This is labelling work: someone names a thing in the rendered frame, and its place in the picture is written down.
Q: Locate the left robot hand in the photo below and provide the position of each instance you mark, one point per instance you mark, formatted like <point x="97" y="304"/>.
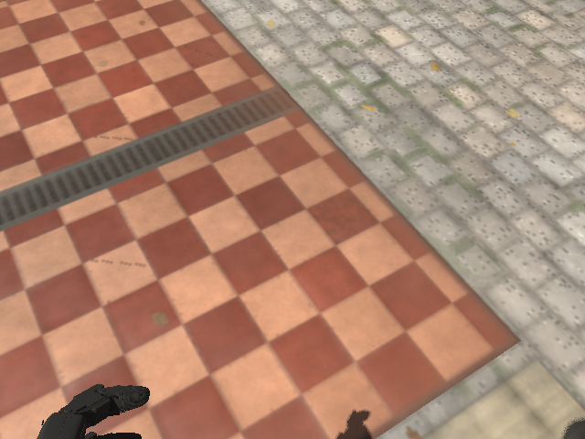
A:
<point x="91" y="407"/>

